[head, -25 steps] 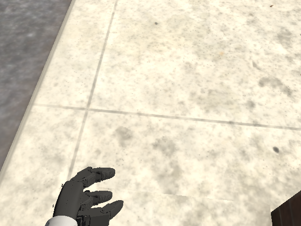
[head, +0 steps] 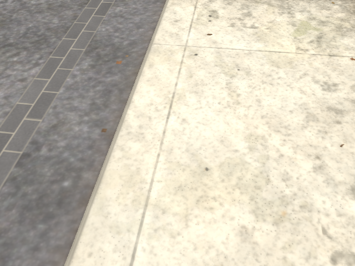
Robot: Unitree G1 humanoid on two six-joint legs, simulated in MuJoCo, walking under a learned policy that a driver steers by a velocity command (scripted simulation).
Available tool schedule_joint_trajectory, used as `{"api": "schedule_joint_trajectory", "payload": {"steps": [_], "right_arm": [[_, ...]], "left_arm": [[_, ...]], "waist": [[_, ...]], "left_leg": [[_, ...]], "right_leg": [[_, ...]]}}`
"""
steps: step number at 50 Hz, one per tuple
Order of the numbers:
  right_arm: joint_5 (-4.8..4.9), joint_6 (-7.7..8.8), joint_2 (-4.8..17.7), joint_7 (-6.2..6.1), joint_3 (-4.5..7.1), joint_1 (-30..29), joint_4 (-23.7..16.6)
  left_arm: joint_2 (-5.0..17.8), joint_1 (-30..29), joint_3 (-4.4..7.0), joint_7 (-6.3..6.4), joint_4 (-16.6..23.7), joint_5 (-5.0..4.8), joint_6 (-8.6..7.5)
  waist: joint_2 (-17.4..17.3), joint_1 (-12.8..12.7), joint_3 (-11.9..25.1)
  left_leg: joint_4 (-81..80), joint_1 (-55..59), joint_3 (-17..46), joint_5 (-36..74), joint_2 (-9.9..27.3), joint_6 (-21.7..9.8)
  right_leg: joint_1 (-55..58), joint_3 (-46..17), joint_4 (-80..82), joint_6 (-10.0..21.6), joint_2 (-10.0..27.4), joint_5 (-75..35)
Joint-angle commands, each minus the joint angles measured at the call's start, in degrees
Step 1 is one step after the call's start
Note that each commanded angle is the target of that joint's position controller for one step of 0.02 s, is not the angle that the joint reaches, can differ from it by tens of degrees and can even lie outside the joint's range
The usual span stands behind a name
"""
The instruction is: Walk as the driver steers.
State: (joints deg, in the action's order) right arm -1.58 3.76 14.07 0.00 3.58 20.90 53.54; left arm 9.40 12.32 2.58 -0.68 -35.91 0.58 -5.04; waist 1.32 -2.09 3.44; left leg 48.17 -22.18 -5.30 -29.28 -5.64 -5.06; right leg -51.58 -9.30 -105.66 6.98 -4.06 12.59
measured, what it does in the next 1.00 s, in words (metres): climbs: right foot, then left foot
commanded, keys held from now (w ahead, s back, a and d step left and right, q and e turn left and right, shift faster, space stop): w+shift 1.00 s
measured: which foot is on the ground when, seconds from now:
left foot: down 0.00-0.24, up 0.26-0.68, down 0.70-1.00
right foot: up 0.00-0.24, down 0.26-0.70, up 0.72-1.00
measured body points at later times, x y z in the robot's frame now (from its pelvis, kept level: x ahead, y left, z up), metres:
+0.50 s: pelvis +0.46 -0.06 +0.04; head +0.47 -0.06 +0.49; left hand +0.42 +0.22 -0.08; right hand +0.65 -0.29 -0.05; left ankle +0.56 +0.09 -0.61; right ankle +0.36 -0.12 -0.69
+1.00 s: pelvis +0.97 -0.04 +0.04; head +0.98 -0.04 +0.49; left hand +1.20 +0.17 -0.03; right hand +0.87 -0.30 -0.09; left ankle +0.84 +0.04 -0.69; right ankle +1.17 -0.20 -0.63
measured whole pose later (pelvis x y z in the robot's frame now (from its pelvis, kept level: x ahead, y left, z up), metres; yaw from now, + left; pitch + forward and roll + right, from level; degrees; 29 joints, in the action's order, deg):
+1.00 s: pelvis +0.97 -0.04 +0.04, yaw +0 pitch +1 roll +2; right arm -0.2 6.6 14.5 1.2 2.7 32.0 55.6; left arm 14.6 2.1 -0.8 -3.1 -38.7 2.1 -4.0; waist 2.1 3.8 0.0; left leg 10.0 5.3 -1.5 -16.5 -6.7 -4.4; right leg -43.9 -0.2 -46.9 3.9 7.7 -1.0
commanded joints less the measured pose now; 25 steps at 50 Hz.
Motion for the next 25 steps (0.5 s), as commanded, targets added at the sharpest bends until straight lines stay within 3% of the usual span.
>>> {"api": "schedule_joint_trajectory", "payload": {"steps": [1, 2, 3, 5, 6, 7, 8, 9, 10, 11, 12, 13, 14, 15, 16, 17, 18, 20, 21, 22, 23, 25], "right_arm": [[0.69, 4.05, 2.9, 0.43, -0.38, -10.6, -6.3], [1.58, 5.29, 4.8, 0.52, 0.01, -9.5, -6.0], [1.62, 6.20, 6.7, 0.56, 0.54, -9.0, -6.7], [2.39, 6.18, 8.3, 0.59, 1.18, -5.4, -5.8], [1.73, 5.53, 8.0, 1.26, 1.39, -3.5, -5.0], [1.22, 5.07, 8.4, 1.34, 1.52, -1.3, -4.1], [0.71, 4.79, 9.0, 1.41, 1.38, 1.1, -3.7], [0.86, 4.57, 10.2, 0.86, 1.74, 2.5, -3.6], [0.49, 4.21, 11.3, 0.08, 1.82, 3.6, -3.4], [-0.25, 3.71, 12.2, -0.56, 1.98, 3.8, -3.4], [-0.23, 2.96, 13.9, -1.09, 2.56, 1.2, -4.1], [-0.56, 2.93, 9.9, -1.68, 1.63, 1.4, -5.5], [1.68, 3.72, -0.6, -0.41, -0.87, 6.5, -9.5], [1.78, 4.58, 4.7, -0.83, -0.43, 3.1, -10.4], [1.41, 4.60, 8.3, -0.64, 0.24, -4.0, -11.1], [0.97, 4.66, 7.8, -0.04, -0.40, -7.2, -12.9], [-0.01, 3.86, 7.2, 0.46, -1.00, -9.1, -13.5], [-0.75, 1.73, 4.9, 1.65, -1.85, -7.5, -14.0], [-0.97, 0.91, 4.1, 1.96, -2.32, -8.8, -15.1], [-0.57, 0.57, 4.0, 2.54, -2.69, -12.8, -16.8], [-0.71, 0.26, 3.5, 2.91, -3.12, -16.2, -18.2], [-0.60, 0.62, 3.3, 3.23, -3.88, -19.5, -19.4]], "left_arm": [[6.7, -7.9, -0.72, -0.16, 9.7, -0.02, 1.55], [8.2, -8.8, -0.19, -1.16, 9.2, 0.18, 1.85], [7.5, -9.1, -0.42, -1.87, 9.7, 0.17, 1.81], [5.4, -10.9, -0.54, -3.16, 8.5, -0.42, 1.91], [5.7, -11.1, -0.04, -3.34, 7.5, -1.18, 2.25], [4.6, -12.6, -0.22, -3.54, 7.0, -0.22, 2.64], [5.7, -12.3, 0.11, -3.09, 6.6, 0.35, 2.62], [6.2, -11.5, 0.56, -2.30, 5.9, 0.74, 2.46], [7.7, -9.1, 1.02, -1.54, 5.3, 0.70, 2.43], [10.3, -2.7, 2.04, -1.03, 3.7, 0.69, 2.22], [13.9, 9.3, 3.23, -0.39, -0.7, 1.66, 1.91], [17.3, 17.3, 4.44, 0.29, -3.2, 2.73, 1.79], [21.3, 12.2, 4.53, 0.14, -2.6, 5.30, 0.38], [18.6, 9.3, 4.25, -0.65, -1.1, 3.78, 0.28], [15.5, 6.3, 3.65, -0.78, -2.1, 3.02, -0.24], [14.0, 6.0, 3.13, -0.76, -4.1, 3.04, -0.78], [13.1, 7.2, 2.45, -0.38, -5.7, 2.68, -1.48], [11.1, 10.1, 1.42, 0.34, -8.8, 1.36, -1.95], [11.1, 11.6, 1.28, 0.51, -10.1, 0.77, -2.00], [10.4, 11.6, 1.02, 0.67, -11.1, 0.00, -2.30], [9.7, 12.7, 0.74, 0.42, -11.6, -0.05, -2.69], [11.4, 11.4, 1.34, -0.12, -11.4, -0.30, -3.09]], "waist": [[-2.8, -3.1, -10.8], [-1.5, -3.1, -9.2], [-3.1, -2.7, -7.9], [-0.8, -0.2, -7.5], [-1.1, 1.1, -7.7], [-1.9, 1.4, -6.4], [-3.4, 1.8, -4.8], [-7.4, 1.3, -3.7], [-9.9, -0.1, -1.7], [-10.7, -3.6, 1.3], [-10.3, -9.2, 6.2], [-7.2, -11.3, 11.6], [13.0, -1.0, 14.5], [9.9, -2.7, 17.3], [2.7, -2.3, 8.4], [-1.8, -1.4, 4.8], [-2.9, -0.3, 1.9], [1.2, 2.3, -2.8], [2.0, 2.8, -5.5], [2.8, 2.5, -8.5], [2.0, 2.0, -10.1], [1.9, 2.3, -11.0]], "left_leg": [[-40.2, -9.1, 16.3, -0.1, 9.9, -5.6], [-44.6, -8.3, 12.7, 6.0, 8.5, -6.2], [-48.8, -9.5, 12.4, 11.0, 9.6, -6.7], [-54.3, 0.1, 7.7, 19.6, 9.9, -6.5], [-52.8, 8.4, 4.7, 27.9, 10.5, -6.1], [-50.0, 15.3, 3.1, 41.3, 11.0, -5.7], [-45.2, 21.9, 2.5, 54.8, 11.9, -5.4], [-40.1, 26.1, 2.4, 69.0, 13.6, -4.1], [-33.1, 29.2, 2.3, 81.0, 15.4, -3.3], [-23.0, 29.0, 2.5, 85.5, 16.1, -2.2], [-7.3, 22.6, 1.4, 79.3, 15.1, -1.2], [12.0, 8.0, 3.6, 57.5, 12.0, -2.3], [32.1, -16.9, 7.0, 3.8, 2.3, 0.0], [39.1, -21.7, 12.9, 5.7, 2.5, -1.4], [37.1, -23.2, 12.9, 14.1, 6.9, -1.1], [35.7, -22.4, 12.3, 16.4, 8.0, -1.3], [32.0, -21.3, 12.4, 15.4, 9.4, -0.9], [27.7, -20.4, 11.1, 13.0, 11.0, 0.3], [25.5, -22.8, 9.8, 11.6, 11.8, 1.0], [21.8, -25.5, 7.5, 12.5, 12.1, 2.0], [17.4, -25.1, 5.7, 16.0, 12.4, 2.4], [5.4, -20.7, 3.3, 25.8, 12.0, 2.6]], "right_leg": [[0.0, 3.7, 29.5, -2.4, 6.7, -1.7], [7.6, 7.5, 38.8, -2.5, 7.2, -8.0], [16.8, 8.0, 47.4, -2.3, 8.8, -15.1], [24.1, 10.1, 59.5, -1.5, 7.7, -19.3], [22.2, 11.7, 61.6, -0.9, 7.2, -17.3], [21.6, 14.3, 65.0, 0.0, 5.5, -14.7], [22.1, 16.2, 67.6, 0.5, 3.4, -12.9], [22.9, 18.3, 67.8, 0.5, 1.7, -8.5], [25.6, 18.6, 68.4, 1.0, 0.3, -3.6], [32.5, 17.8, 71.6, 1.8, -1.1, 0.5], [47.7, 16.6, 76.2, 3.0, -0.1, -1.9], [63.2, 6.3, 72.0, 4.1, 8.3, 12.6], [75.8, -25.3, 78.5, 10.0, 23.8, 23.9], [72.2, -41.0, 89.1, 10.4, 24.8, 22.7], [63.6, -27.2, 89.1, 8.7, 22.2, 15.2], [57.1, -20.4, 89.4, 8.4, 20.7, 7.8], [52.3, -14.8, 90.8, 6.5, 18.7, 6.2], [46.4, -8.1, 94.7, 4.7, 15.9, 2.7], [45.8, -6.1, 96.5, 4.8, 15.2, -0.4], [44.4, -2.8, 98.9, 4.2, 13.4, 0.2], [42.9, 0.4, 100.5, 3.8, 11.7, -5.2], [40.9, 5.9, 101.7, 3.4, 8.8, -19.0]]}}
